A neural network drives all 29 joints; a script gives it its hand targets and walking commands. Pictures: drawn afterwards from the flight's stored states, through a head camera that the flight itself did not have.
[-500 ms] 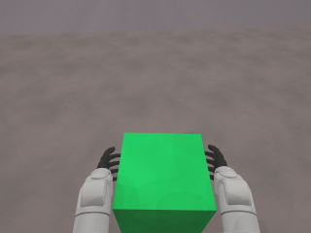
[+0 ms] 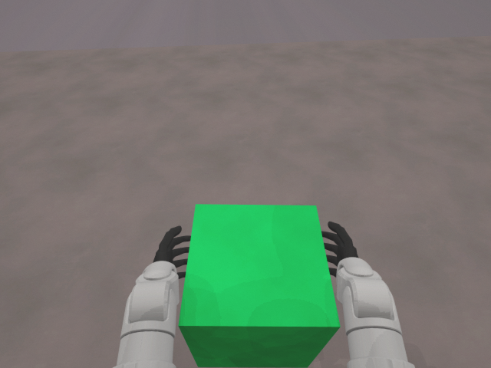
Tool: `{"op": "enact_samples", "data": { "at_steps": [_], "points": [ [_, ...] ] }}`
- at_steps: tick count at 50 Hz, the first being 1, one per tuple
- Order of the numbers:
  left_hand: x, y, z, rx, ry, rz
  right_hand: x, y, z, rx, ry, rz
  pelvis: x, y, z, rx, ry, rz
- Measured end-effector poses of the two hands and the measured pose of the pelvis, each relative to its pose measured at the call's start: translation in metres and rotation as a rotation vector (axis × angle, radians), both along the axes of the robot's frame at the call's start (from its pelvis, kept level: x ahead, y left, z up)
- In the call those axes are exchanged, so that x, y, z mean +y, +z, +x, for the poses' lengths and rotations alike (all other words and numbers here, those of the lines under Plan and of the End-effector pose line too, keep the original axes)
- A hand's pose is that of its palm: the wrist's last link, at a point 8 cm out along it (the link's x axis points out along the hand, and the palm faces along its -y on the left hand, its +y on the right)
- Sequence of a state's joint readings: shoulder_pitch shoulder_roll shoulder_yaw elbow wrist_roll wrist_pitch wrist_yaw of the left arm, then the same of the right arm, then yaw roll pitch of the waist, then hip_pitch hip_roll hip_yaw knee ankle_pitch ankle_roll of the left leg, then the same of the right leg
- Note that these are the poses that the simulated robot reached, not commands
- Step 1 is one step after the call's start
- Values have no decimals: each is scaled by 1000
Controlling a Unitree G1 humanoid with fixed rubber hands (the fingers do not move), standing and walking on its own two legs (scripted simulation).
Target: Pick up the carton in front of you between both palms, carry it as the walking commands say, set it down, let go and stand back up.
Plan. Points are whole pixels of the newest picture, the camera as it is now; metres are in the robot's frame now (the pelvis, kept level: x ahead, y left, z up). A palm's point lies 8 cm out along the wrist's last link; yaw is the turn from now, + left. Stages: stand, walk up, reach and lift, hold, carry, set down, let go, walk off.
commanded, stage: carry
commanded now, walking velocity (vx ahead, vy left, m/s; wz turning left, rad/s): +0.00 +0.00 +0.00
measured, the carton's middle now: (254, 290) +0.29 +0.00 -0.03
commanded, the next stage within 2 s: hold in 0.30 s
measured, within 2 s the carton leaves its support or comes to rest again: neither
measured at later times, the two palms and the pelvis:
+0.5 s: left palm (167, 275) +0.28 +0.14 +0.04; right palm (353, 273) +0.28 -0.16 +0.05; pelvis -0.01 -0.01 +0.01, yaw +1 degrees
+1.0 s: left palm (182, 259) +0.32 +0.13 +0.03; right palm (357, 264) +0.30 -0.17 +0.03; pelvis -0.02 -0.01 +0.00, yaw -1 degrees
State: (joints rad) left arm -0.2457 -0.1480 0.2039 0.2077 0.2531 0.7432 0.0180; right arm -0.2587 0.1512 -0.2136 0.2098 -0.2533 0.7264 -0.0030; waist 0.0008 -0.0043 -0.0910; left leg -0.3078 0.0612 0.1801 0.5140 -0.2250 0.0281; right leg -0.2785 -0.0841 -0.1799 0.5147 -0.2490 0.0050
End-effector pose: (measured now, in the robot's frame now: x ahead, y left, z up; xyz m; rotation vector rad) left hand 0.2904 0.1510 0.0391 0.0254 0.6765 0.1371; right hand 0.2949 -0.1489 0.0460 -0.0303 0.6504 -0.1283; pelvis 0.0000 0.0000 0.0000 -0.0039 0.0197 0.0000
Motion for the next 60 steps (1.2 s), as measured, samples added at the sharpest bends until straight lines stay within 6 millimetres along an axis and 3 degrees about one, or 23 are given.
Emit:
{"op": "enact_samples", "data": {
  "at_steps": [16,23,35,44,52,60],
  "points": [
    [-4,4,-2,-10,-5,2,-4,2,-5,-10,-6,2,-2,1,-5,2,2,0],
    [-7,1,-11,19,-16,13,-7,0,-13,19,9,-22,-5,8,-9,-121,19,5],
    [-7,14,-16,-18,9,17,-7,12,-11,-18,21,0,-11,7,-13,-184,21,6],
    [-18,10,1,-10,3,-23,-17,6,-5,-9,-38,38,-14,3,-15,-192,0,2],
    [-25,-19,32,17,-36,-31,-25,-22,14,17,-80,32,-14,-6,-16,-117,-15,0],
    [-29,-98,43,37,-88,12,-29,-99,20,38,-79,-2,-12,-20,-22,128,-18,-2]
  ]
}}
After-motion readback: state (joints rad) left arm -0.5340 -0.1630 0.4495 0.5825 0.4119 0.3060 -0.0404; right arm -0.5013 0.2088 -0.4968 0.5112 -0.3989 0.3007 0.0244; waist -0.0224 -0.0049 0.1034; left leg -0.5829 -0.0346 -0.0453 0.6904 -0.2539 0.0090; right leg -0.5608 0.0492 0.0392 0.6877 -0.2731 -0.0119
